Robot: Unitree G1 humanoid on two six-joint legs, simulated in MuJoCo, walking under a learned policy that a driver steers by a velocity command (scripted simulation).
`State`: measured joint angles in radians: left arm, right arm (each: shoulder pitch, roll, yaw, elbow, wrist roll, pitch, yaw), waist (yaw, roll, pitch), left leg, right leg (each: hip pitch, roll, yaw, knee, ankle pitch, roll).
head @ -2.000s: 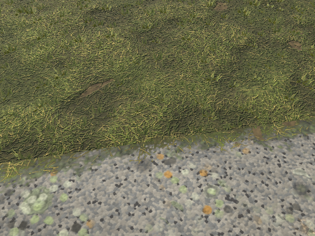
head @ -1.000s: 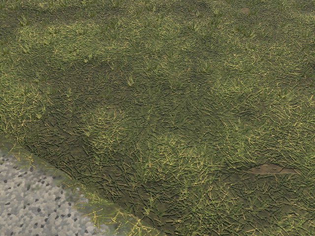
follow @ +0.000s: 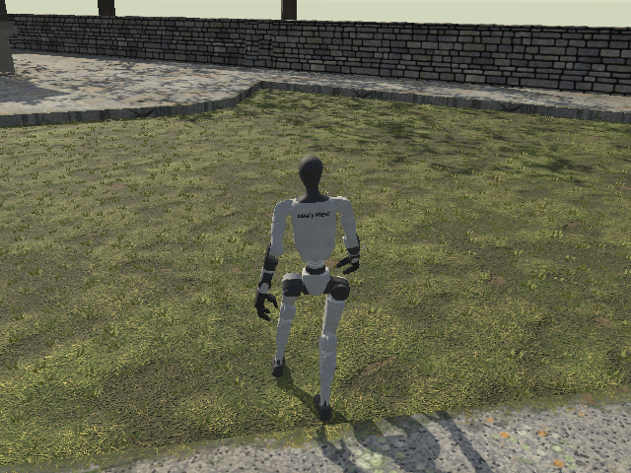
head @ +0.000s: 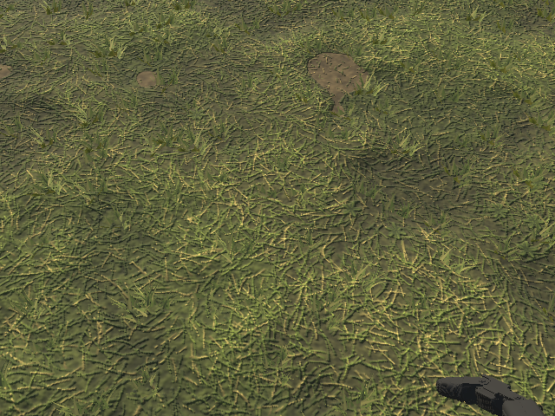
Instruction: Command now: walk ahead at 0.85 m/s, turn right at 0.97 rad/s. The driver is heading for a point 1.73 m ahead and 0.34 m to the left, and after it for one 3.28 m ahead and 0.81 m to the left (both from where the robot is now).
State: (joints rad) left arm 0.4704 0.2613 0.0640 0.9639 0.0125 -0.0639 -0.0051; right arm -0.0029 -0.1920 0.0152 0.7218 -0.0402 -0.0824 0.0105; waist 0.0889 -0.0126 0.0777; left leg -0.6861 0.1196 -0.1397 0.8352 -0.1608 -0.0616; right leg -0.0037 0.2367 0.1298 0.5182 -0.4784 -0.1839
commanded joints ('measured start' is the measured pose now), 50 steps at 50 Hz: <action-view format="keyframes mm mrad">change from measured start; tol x32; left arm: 1 -104 217 56 -94 -24 -28 -14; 50 -450 112 49 -266 -3 46 56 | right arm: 1 129 -147 -45 -28 21 -11 -11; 4 558 -279 -91 58 -24 -29 -33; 11 90 -152 -85 2 39 -24 -27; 50 164 -274 -148 -151 59 96 -50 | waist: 1 -109 64 -15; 5 -177 315 -500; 12 -59 159 -28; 24 -16 -237 -465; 40 -153 -99 -213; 43 -134 381 -132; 50 -69 121 -231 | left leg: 1 552 -158 174 -184 164 31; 5 1109 432 -504 -324 742 215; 6 1066 359 -519 -381 466 265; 11 465 195 8 -556 380 212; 18 466 129 140 -500 519 250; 22 380 -13 151 -231 224 114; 24 109 -107 102 309 -580 7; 40 409 -71 255 -222 -57 97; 42 569 130 -132 -443 429 237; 50 554 65 -209 -460 301 262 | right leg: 1 -408 -184 219 -41 952 -42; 3 -411 -116 175 431 995 58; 4 -544 -39 75 799 106 92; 6 -723 -147 59 1040 -74 156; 21 -139 -220 -140 -66 609 124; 23 219 -657 200 1 1314 -91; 28 -100 -575 52 -174 658 -73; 38 -182 -612 -215 -177 518 4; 43 -751 -247 -218 615 -213 276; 50 -680 -224 -31 551 165 227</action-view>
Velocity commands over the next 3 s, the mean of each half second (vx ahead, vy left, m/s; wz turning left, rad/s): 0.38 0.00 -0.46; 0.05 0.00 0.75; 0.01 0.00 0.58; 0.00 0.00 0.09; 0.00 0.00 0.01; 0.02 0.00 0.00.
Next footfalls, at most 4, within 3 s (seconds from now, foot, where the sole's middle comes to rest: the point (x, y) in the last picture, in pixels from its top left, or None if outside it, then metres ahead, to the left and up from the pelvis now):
0.08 left None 0.30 0.19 -0.75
0.44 right None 0.40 -0.11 -0.75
0.82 left None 0.39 0.16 -0.75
1.30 right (307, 399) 0.49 -0.02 -0.75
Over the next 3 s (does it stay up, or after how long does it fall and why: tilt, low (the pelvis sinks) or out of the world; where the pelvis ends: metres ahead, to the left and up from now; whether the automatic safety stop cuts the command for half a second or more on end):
stays up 0.37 0.07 0.02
